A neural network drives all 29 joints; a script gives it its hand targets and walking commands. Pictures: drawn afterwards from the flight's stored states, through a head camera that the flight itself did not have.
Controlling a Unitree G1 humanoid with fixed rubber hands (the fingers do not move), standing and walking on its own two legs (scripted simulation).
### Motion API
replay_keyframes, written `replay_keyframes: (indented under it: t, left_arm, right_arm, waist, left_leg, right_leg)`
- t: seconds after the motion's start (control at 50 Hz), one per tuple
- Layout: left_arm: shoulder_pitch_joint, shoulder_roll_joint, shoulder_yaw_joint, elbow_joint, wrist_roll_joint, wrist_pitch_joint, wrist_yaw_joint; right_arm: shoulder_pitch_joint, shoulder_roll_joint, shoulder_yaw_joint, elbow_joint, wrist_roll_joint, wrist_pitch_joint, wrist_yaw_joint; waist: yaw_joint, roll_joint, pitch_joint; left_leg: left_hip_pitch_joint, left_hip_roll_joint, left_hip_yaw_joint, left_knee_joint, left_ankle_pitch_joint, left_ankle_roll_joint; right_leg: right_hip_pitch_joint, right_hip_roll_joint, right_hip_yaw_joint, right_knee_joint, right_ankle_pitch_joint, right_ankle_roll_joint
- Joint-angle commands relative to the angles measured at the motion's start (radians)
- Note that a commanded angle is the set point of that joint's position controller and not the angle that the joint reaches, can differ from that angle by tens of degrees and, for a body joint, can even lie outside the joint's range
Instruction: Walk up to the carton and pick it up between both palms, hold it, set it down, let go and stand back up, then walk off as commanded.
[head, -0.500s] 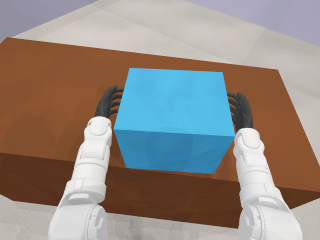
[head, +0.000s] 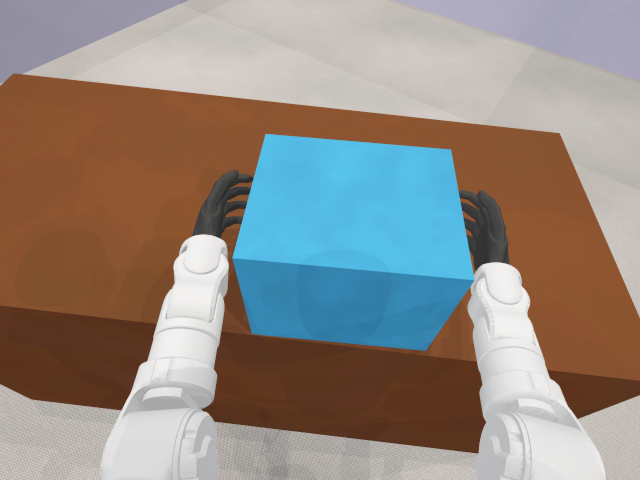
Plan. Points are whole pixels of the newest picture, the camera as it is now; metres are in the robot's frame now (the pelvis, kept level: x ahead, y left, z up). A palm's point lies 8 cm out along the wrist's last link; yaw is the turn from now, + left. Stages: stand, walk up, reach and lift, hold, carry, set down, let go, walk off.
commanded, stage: set down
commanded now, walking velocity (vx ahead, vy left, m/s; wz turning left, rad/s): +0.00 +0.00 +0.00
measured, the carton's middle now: (347, 245) +0.43 -0.03 +0.01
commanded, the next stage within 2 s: none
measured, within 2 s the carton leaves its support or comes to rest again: neither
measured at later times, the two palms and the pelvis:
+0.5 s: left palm (214, 232) +0.39 +0.15 +0.07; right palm (489, 258) +0.38 -0.20 +0.06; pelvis +0.00 +0.00 +0.00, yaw +0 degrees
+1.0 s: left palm (215, 234) +0.39 +0.15 +0.07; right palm (490, 259) +0.38 -0.21 +0.06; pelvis +0.00 +0.00 +0.00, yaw +0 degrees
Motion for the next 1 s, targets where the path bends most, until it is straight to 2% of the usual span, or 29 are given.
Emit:
replay_keyframes:
  t: [0.0,0.04,0.08,0.12,0.14,0.16,0.2,0.22,0.26,0.28,0.3,0.34,0.36,0.42,0.46,0.56,0.62,0.64,0.66,0.76,0.8,0.84,0.86,0.88,0.9,0.92,0.94,0.96,0.98]
  left_arm:
    - [-0.406,-0.475,-0.166,0.057,0.009,-0.055,-0.088]
    - [-0.430,-0.482,-0.180,0.050,0.008,-0.062,-0.082]
    - [-0.376,-0.495,-0.193,0.066,0.003,-0.055,-0.080]
    - [-0.386,-0.474,-0.154,0.100,0.009,-0.054,-0.092]
    - [-0.401,-0.469,-0.147,0.101,0.005,-0.063,-0.095]
    - [-0.393,-0.479,-0.160,0.084,0.004,-0.070,-0.094]
    - [-0.372,-0.467,-0.139,0.102,0.025,-0.059,-0.096]
    - [-0.383,-0.491,-0.156,0.082,0.019,-0.066,-0.089]
    - [-0.371,-0.484,-0.142,0.105,0.026,-0.065,-0.088]
    - [-0.366,-0.479,-0.149,0.094,0.016,-0.067,-0.086]
    - [-0.357,-0.457,-0.131,0.120,0.023,-0.061,-0.093]
    - [-0.357,-0.455,-0.124,0.120,0.030,-0.067,-0.096]
    - [-0.383,-0.453,-0.105,0.107,0.041,-0.077,-0.097]
    - [-0.359,-0.472,-0.137,0.106,0.024,-0.076,-0.092]
    - [-0.347,-0.458,-0.102,0.141,0.035,-0.070,-0.105]
    - [-0.319,-0.485,-0.126,0.121,0.036,-0.091,-0.096]
    - [-0.322,-0.454,-0.096,0.153,0.048,-0.078,-0.102]
    - [-0.328,-0.472,-0.127,0.118,0.037,-0.082,-0.097]
    - [-0.313,-0.470,-0.115,0.128,0.045,-0.083,-0.097]
    - [-0.311,-0.429,-0.067,0.163,0.052,-0.086,-0.110]
    - [-0.306,-0.398,-0.074,0.154,0.054,-0.093,-0.094]
    - [-0.308,-0.366,-0.048,0.173,0.056,-0.089,-0.087]
    - [-0.331,-0.383,-0.056,0.154,0.046,-0.100,-0.086]
    - [-0.331,-0.321,-0.039,0.192,0.046,-0.097,-0.079]
    - [-0.333,-0.302,-0.071,0.161,0.023,-0.108,-0.064]
    - [-0.306,-0.250,-0.035,0.162,0.036,-0.118,-0.052]
    - [-0.315,-0.129,-0.033,0.181,0.006,-0.126,-0.027]
    - [-0.320,-0.109,-0.035,0.174,-0.008,-0.130,-0.010]
    - [-0.304,-0.071,-0.049,0.173,-0.030,-0.136,0.011]
  right_arm:
    - [-0.470,0.399,0.217,-0.015,-0.113,-0.070,0.145]
    - [-0.483,0.384,0.176,-0.003,-0.127,-0.079,0.145]
    - [-0.459,0.363,0.194,0.006,-0.127,-0.079,0.146]
    - [-0.463,0.380,0.195,-0.006,-0.137,-0.075,0.145]
    - [-0.453,0.389,0.184,-0.006,-0.136,-0.070,0.145]
    - [-0.446,0.391,0.186,0.002,-0.137,-0.082,0.147]
    - [-0.418,0.388,0.160,0.019,-0.150,-0.067,0.147]
    - [-0.447,0.388,0.161,0.004,-0.140,-0.078,0.155]
    - [-0.461,0.380,0.179,0.002,-0.140,-0.081,0.155]
    - [-0.424,0.376,0.172,0.018,-0.151,-0.079,0.156]
    - [-0.435,0.389,0.172,0.020,-0.135,-0.076,0.155]
    - [-0.418,0.372,0.174,0.044,-0.136,-0.070,0.156]
    - [-0.435,0.381,0.137,-0.005,-0.166,-0.072,0.159]
    - [-0.406,0.380,0.158,0.036,-0.141,-0.071,0.159]
    - [-0.409,0.396,0.162,0.013,-0.156,-0.068,0.156]
    - [-0.376,0.398,0.180,0.037,-0.146,-0.081,0.159]
    - [-0.371,0.387,0.155,0.049,-0.154,-0.067,0.161]
    - [-0.392,0.392,0.177,0.010,-0.136,-0.079,0.159]
    - [-0.353,0.379,0.163,0.046,-0.150,-0.072,0.162]
    - [-0.359,0.371,0.164,0.041,-0.157,-0.063,0.165]
    - [-0.347,0.313,0.141,0.052,-0.143,-0.065,0.163]
    - [-0.342,0.272,0.103,0.053,-0.162,-0.059,0.150]
    - [-0.350,0.299,0.102,0.051,-0.174,-0.059,0.149]
    - [-0.354,0.226,0.091,0.077,-0.154,-0.062,0.143]
    - [-0.339,0.196,0.094,0.086,-0.140,-0.070,0.131]
    - [-0.304,0.175,0.101,0.098,-0.134,-0.063,0.119]
    - [-0.305,0.031,0.095,0.089,-0.081,-0.073,0.107]
    - [-0.307,0.004,0.105,0.114,-0.066,-0.070,0.089]
    - [-0.312,-0.045,0.133,0.126,-0.025,-0.088,0.073]
  waist:
    - [-0.011,0.025,-0.409]
    - [-0.032,0.041,-0.431]
    - [-0.029,0.058,-0.445]
    - [-0.007,0.001,-0.391]
    - [-0.014,0.008,-0.386]
    - [-0.030,0.004,-0.410]
    - [-0.029,0.033,-0.369]
    - [-0.026,0.045,-0.404]
    - [-0.007,0.034,-0.384]
    - [-0.028,0.051,-0.397]
    - [-0.011,0.030,-0.369]
    - [-0.012,0.013,-0.348]
    - [-0.013,0.005,-0.355]
    - [-0.028,0.031,-0.380]
    - [-0.013,0.001,-0.345]
    - [-0.016,0.053,-0.373]
    - [-0.015,0.031,-0.334]
    - [-0.021,0.040,-0.381]
    - [-0.019,0.049,-0.369]
    - [0.006,0.006,-0.323]
    - [0.004,0.021,-0.350]
    - [-0.016,0.026,-0.314]
    - [-0.013,-0.001,-0.331]
    - [-0.013,0.011,-0.332]
    - [-0.025,0.035,-0.360]
    - [-0.011,0.016,-0.335]
    - [-0.002,0.050,-0.365]
    - [-0.012,0.017,-0.373]
    - [0.001,0.042,-0.369]
  left_leg:
    - [0.117,-0.017,0.034,0.046,0.441,-0.020]
    - [0.157,-0.011,0.022,0.062,0.487,-0.025]
    - [0.211,-0.007,0.019,0.074,0.538,-0.036]
    - [0.131,-0.015,0.031,0.054,0.451,-0.019]
    - [0.113,-0.020,0.036,0.036,0.394,-0.012]
    - [0.124,-0.019,0.030,0.039,0.418,-0.011]
    - [0.157,-0.011,0.029,0.038,0.413,-0.010]
    - [0.188,-0.003,0.023,0.054,0.471,-0.024]
    - [0.159,-0.007,0.027,0.054,0.468,-0.019]
    - [0.167,-0.003,0.021,0.051,0.465,-0.021]
    - [0.147,-0.008,0.028,0.051,0.425,-0.010]
    - [0.104,-0.014,0.032,0.037,0.373,-0.002]
    - [0.090,-0.010,0.039,0.030,0.358,0.000]
    - [0.132,-0.012,0.026,0.052,0.447,-0.012]
    - [0.062,-0.018,0.034,0.027,0.341,0.009]
    - [0.127,-0.017,0.038,0.046,0.420,-0.008]
    - [0.099,-0.014,0.039,0.036,0.368,0.002]
    - [0.105,-0.016,0.039,0.049,0.409,-0.005]
    - [0.121,-0.010,0.032,0.053,0.434,-0.009]
    - [0.092,-0.012,0.043,0.033,0.368,0.006]
    - [0.078,-0.015,0.053,0.032,0.359,0.010]
    - [0.099,-0.016,0.046,0.031,0.352,0.008]
    - [0.103,-0.015,0.046,0.033,0.351,0.011]
    - [0.111,-0.018,0.048,0.045,0.395,0.003]
    - [0.126,-0.016,0.044,0.052,0.410,-0.002]
    - [0.119,-0.019,0.047,0.046,0.406,0.004]
    - [0.117,-0.022,0.045,0.047,0.383,-0.006]
    - [0.112,-0.018,0.042,0.055,0.390,-0.001]
    - [0.105,-0.017,0.043,0.065,0.427,-0.011]
  right_leg:
    - [0.000,0.026,-0.039,0.083,0.568,0.048]
    - [-0.050,0.035,-0.050,0.078,0.522,0.036]
    - [-0.081,0.048,-0.061,0.063,0.519,0.033]
    - [-0.034,0.033,-0.047,0.071,0.530,0.045]
    - [-0.011,0.031,-0.043,0.069,0.524,0.046]
    - [-0.009,0.027,-0.048,0.077,0.549,0.050]
    - [-0.043,0.032,-0.045,0.058,0.487,0.043]
    - [-0.085,0.043,-0.058,0.065,0.481,0.040]
    - [-0.069,0.038,-0.056,0.060,0.495,0.038]
    - [-0.070,0.038,-0.056,0.059,0.485,0.030]
    - [-0.071,0.035,-0.045,0.059,0.489,0.040]
    - [-0.043,0.030,-0.047,0.066,0.475,0.042]
    - [-0.044,0.029,-0.054,0.072,0.457,0.043]
    - [-0.052,0.032,-0.050,0.076,0.523,0.039]
    - [-0.023,0.022,-0.040,0.077,0.508,0.049]
    - [-0.068,0.030,-0.041,0.078,0.547,0.039]
    - [-0.067,0.034,-0.050,0.069,0.462,0.040]
    - [-0.054,0.036,-0.050,0.084,0.522,0.042]
    - [-0.098,0.042,-0.051,0.078,0.484,0.031]
    - [-0.077,0.032,-0.050,0.071,0.471,0.048]
    - [-0.073,0.034,-0.035,0.072,0.477,0.035]
    - [-0.095,0.030,-0.038,0.073,0.464,0.044]
    - [-0.104,0.031,-0.043,0.069,0.437,0.047]
    - [-0.107,0.035,-0.040,0.072,0.476,0.044]
    - [-0.124,0.036,-0.036,0.070,0.476,0.043]
    - [-0.114,0.032,-0.034,0.071,0.485,0.049]
    - [-0.123,0.038,-0.025,0.067,0.441,0.038]
    - [-0.117,0.045,-0.023,0.067,0.439,0.041]
    - [-0.113,0.042,-0.023,0.076,0.474,0.046]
